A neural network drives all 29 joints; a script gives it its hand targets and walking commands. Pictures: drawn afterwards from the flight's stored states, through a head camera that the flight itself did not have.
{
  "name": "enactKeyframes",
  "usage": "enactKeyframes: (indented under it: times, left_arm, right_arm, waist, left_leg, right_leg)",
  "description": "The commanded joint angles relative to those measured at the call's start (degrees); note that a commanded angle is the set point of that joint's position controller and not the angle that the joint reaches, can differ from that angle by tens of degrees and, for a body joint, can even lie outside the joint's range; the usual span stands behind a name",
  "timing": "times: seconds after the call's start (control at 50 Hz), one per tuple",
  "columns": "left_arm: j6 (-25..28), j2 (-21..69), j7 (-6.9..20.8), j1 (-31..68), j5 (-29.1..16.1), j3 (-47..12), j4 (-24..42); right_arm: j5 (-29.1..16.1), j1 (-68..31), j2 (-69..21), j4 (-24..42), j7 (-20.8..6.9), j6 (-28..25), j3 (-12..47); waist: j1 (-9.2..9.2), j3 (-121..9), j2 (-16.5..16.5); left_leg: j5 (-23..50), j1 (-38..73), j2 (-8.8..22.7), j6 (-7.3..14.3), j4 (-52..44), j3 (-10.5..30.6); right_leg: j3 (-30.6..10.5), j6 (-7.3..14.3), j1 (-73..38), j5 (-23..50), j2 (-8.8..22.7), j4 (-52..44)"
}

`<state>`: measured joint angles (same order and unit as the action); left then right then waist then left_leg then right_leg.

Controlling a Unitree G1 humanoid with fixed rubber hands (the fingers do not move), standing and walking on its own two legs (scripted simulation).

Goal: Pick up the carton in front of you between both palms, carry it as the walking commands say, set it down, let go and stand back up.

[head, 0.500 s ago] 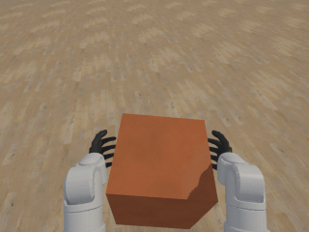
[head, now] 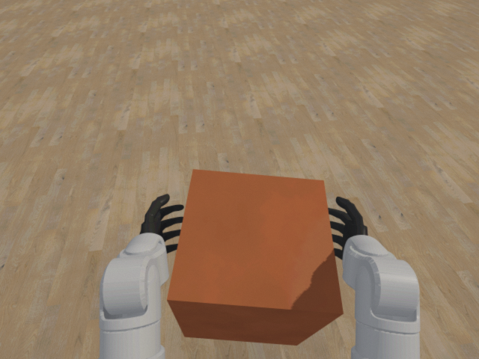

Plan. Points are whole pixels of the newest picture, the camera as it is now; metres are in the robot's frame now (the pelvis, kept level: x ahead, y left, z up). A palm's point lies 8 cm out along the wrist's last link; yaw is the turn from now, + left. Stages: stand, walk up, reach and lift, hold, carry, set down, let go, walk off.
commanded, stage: carry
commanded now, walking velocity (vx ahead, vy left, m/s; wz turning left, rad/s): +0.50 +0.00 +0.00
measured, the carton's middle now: (249, 264) +0.28 +0.00 +0.02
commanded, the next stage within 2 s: none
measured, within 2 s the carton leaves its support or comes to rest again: neither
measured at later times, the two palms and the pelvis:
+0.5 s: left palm (188, 124) +0.58 +0.14 +0.09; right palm (318, 128) +0.58 -0.16 +0.09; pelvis +0.32 -0.01 -0.01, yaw -1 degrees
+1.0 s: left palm (201, 62) +0.90 +0.14 +0.10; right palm (299, 63) +0.90 -0.16 +0.10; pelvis +0.63 -0.01 -0.01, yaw +0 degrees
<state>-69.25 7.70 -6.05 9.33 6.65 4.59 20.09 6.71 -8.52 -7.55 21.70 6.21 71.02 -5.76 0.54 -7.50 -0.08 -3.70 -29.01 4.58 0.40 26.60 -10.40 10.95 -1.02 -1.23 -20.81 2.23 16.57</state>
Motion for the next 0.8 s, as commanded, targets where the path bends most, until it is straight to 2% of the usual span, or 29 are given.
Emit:
enactKeyframes:
  times: [0.0,0.02,0.04,0.06,0.08,0.1,0.12,0.14,0.16,0.22,0.3,0.42,0.46,0.48,0.5,0.52,0.54,0.56,0.58,0.6,0.62,0.64,0.66,0.72,0.78]
  left_arm:
    - [-1.62,48.09,15.40,25.22,-23.28,-38.24,1.61]
    - [-2.14,47.16,15.42,26.35,-23.45,-38.22,1.58]
    - [-2.93,47.63,15.45,29.17,-24.27,-39.02,2.72]
    - [-2.99,48.52,15.68,29.83,-24.26,-39.21,1.32]
    - [-2.62,50.68,15.94,30.02,-24.46,-39.41,-0.05]
    - [-1.99,52.39,16.15,30.63,-24.75,-39.50,-0.21]
    - [-1.34,53.92,16.24,31.27,-24.94,-39.81,-0.10]
    - [-0.75,54.95,16.15,31.99,-25.05,-40.27,0.64]
    - [-0.36,56.45,15.97,32.73,-25.25,-40.63,1.09]
    - [0.56,57.16,14.94,32.46,-24.86,-40.97,3.79]
    - [-0.10,55.04,14.02,28.93,-23.84,-40.55,4.41]
    - [-1.33,53.19,15.39,25.56,-23.56,-39.76,-0.34]
    - [-1.27,53.43,15.96,26.60,-24.00,-39.53,-0.92]
    - [-1.19,53.85,16.20,26.42,-24.08,-39.27,-1.65]
    - [-1.04,53.93,16.44,25.58,-24.11,-38.81,-2.57]
    - [-0.64,53.13,16.63,25.03,-23.55,-37.99,-3.53]
    - [0.15,54.16,16.70,24.62,-23.46,-37.86,-5.19]
    - [0.64,55.44,16.84,25.71,-24.07,-37.96,-3.48]
    - [1.27,57.20,16.88,26.43,-24.53,-38.32,-2.81]
    - [1.87,58.65,16.85,27.31,-24.98,-38.86,-1.43]
    - [2.32,59.50,16.78,28.41,-25.31,-39.19,-0.28]
    - [2.72,60.01,16.74,29.00,-25.61,-39.56,0.89]
    - [2.98,60.13,16.78,28.80,-25.87,-39.90,2.02]
    - [3.22,58.88,17.12,27.00,-26.40,-40.51,4.16]
    - [2.90,56.60,17.13,25.87,-26.44,-40.60,5.85]
  right_arm:
    - [-24.19,-27.47,-48.10,0.85,-15.42,0.26,39.60]
    - [-23.77,-26.73,-47.57,-0.28,-15.50,0.50,38.81]
    - [-22.77,-27.22,-47.31,-2.60,-15.64,0.08,37.95]
    - [-23.36,-27.39,-48.76,-2.90,-15.71,-0.03,37.91]
    - [-23.91,-28.49,-50.25,-1.96,-15.80,-0.26,38.11]
    - [-24.40,-29.80,-52.41,-1.39,-15.96,-0.62,38.64]
    - [-24.93,-31.62,-54.18,-0.32,-16.14,-1.09,39.27]
    - [-25.51,-33.28,-55.48,0.71,-16.30,-1.55,39.89]
    - [-25.97,-34.42,-56.10,1.52,-16.41,-1.88,40.05]
    - [-27.18,-34.65,-55.94,4.33,-16.69,-2.17,40.66]
    - [-26.47,-31.17,-53.18,4.66,-16.45,-1.50,40.03]
    - [-23.31,-26.38,-51.39,-0.49,-16.43,-0.73,38.99]
    - [-23.41,-27.87,-51.79,-0.77,-16.51,-0.91,39.56]
    - [-23.66,-28.61,-51.91,-0.85,-16.51,-0.96,39.85]
    - [-23.75,-29.18,-51.67,-0.90,-16.47,-1.01,39.99]
    - [-24.31,-30.40,-52.09,-0.23,-16.45,-0.74,40.57]
    - [-24.64,-31.32,-52.41,0.59,-16.53,-0.78,41.18]
    - [-24.67,-31.94,-53.74,-0.18,-16.57,-1.39,41.66]
    - [-25.11,-32.89,-55.16,0.20,-16.65,-2.14,41.88]
    - [-25.37,-32.75,-56.33,0.51,-16.62,-2.78,42.32]
    - [-25.68,-32.85,-57.68,0.77,-16.51,-3.33,42.63]
    - [-25.82,-32.53,-58.55,1.22,-16.30,-3.84,42.98]
    - [-25.69,-31.72,-58.99,1.65,-16.02,-4.35,43.23]
    - [-24.59,-29.04,-59.10,2.87,-15.06,-5.27,43.53]
    - [-24.10,-27.65,-57.54,4.33,-14.46,-5.13,43.51]
  waist:
    - [-0.61,-11.48,4.66]
    - [-2.03,-15.97,-1.54]
    - [-2.44,-19.22,-16.84]
    - [-1.97,-16.87,-17.61]
    - [-1.89,-16.48,-13.01]
    - [-1.93,-16.57,-7.32]
    - [-1.56,-15.71,-3.49]
    - [-1.30,-15.44,-3.73]
    - [-1.21,-15.43,-5.30]
    - [-1.10,-13.91,-7.52]
    - [-1.31,-11.35,-7.31]
    - [-1.62,-6.14,-9.04]
    - [-1.20,-6.59,-9.18]
    - [-0.35,-8.84,-7.39]
    - [0.62,-12.71,-4.14]
    - [1.38,-18.27,7.97]
    - [1.53,-19.69,20.13]
    - [1.06,-18.30,15.29]
    - [0.99,-18.64,10.96]
    - [0.58,-17.39,5.24]
    - [0.32,-16.91,3.77]
    - [0.23,-17.12,4.69]
    - [0.24,-17.25,5.77]
    - [0.32,-15.52,6.95]
    - [0.44,-12.62,7.11]
  left_leg:
    - [-3.44,20.10,-3.70,1.60,-3.22,-4.90]
    - [-9.88,32.24,5.55,3.87,-4.88,8.41]
    - [-12.81,44.10,18.39,11.68,-9.88,33.29]
    - [-4.74,45.89,19.95,12.87,-12.80,38.29]
    - [1.11,44.07,18.89,12.18,-11.13,32.42]
    - [3.66,41.17,17.85,10.70,-10.36,28.03]
    - [3.33,36.87,16.86,8.64,-11.60,23.84]
    - [0.51,33.78,15.60,6.95,-13.24,20.16]
    - [-1.48,32.14,14.59,6.42,-14.62,17.53]
    - [-4.81,31.73,12.99,7.14,-18.01,12.44]
    - [4.68,35.27,10.77,7.22,-17.45,7.31]
    - [16.16,38.06,9.78,4.75,-13.93,2.70]
    - [22.61,36.53,9.34,3.30,-8.06,0.47]
    - [23.97,33.35,7.43,1.81,-0.15,-2.52]
    - [18.07,25.87,5.60,0.39,10.27,-3.28]
    - [2.52,11.36,1.45,-2.17,26.95,-2.44]
    - [-22.38,-4.45,-5.71,-3.22,39.36,2.18]
    - [-24.77,-9.69,-3.22,-1.27,46.31,8.26]
    - [-23.11,-10.35,-0.77,-0.04,47.55,9.89]
    - [-19.94,-10.18,1.50,0.40,44.71,10.56]
    - [-16.68,-8.71,3.01,0.33,40.60,10.88]
    - [-14.65,-6.61,3.20,0.15,37.43,10.10]
    - [-13.59,-5.60,2.75,-0.10,34.90,8.85]
    - [-10.38,-7.29,2.39,-1.40,26.25,6.20]
    - [-5.06,-8.78,1.97,-2.15,16.65,3.79]
  right_leg:
    - [0.71,3.61,3.30,33.75,8.57,15.03]
    - [1.35,1.06,13.75,22.12,6.68,28.04]
    - [0.56,-1.57,31.73,7.26,-0.57,44.17]
    - [-5.58,-0.52,42.03,-8.09,-1.98,51.52]
    - [-8.84,0.97,43.73,-7.66,1.01,55.15]
    - [-10.11,1.73,43.27,-4.84,3.07,54.47]
    - [-10.92,1.97,41.52,-0.97,4.81,50.73]
    - [-10.60,1.75,39.32,1.88,5.48,47.26]
    - [-9.41,1.37,37.82,4.09,5.13,45.02]
    - [-7.01,-0.04,38.55,8.57,4.98,37.02]
    - [-3.90,-0.70,39.42,14.32,4.02,24.45]
    - [-0.23,1.71,34.76,19.98,1.69,12.14]
    - [2.02,2.48,26.67,19.05,-0.14,9.22]
    - [4.49,2.43,17.24,17.76,-2.44,6.52]
    - [2.55,2.43,4.74,13.73,-1.00,7.67]
    - [-20.09,7.91,-8.52,9.00,13.93,5.59]
    - [-39.83,14.16,-16.67,11.34,21.88,-2.21]
    - [-36.22,14.37,-16.43,18.12,21.99,-1.86]
    - [-30.87,13.31,-14.36,23.20,20.24,-0.22]
    - [-26.13,11.33,-10.60,26.23,18.99,0.07]
    - [-22.56,9.73,-7.50,25.75,18.00,-1.15]
    - [-19.44,8.55,-5.66,23.91,17.08,-2.31]
    - [-17.08,8.34,-4.71,23.24,16.41,-3.31]
    - [-12.77,9.49,-4.80,21.84,15.42,-5.89]
    - [-9.08,9.39,-6.16,25.22,13.48,-6.12]
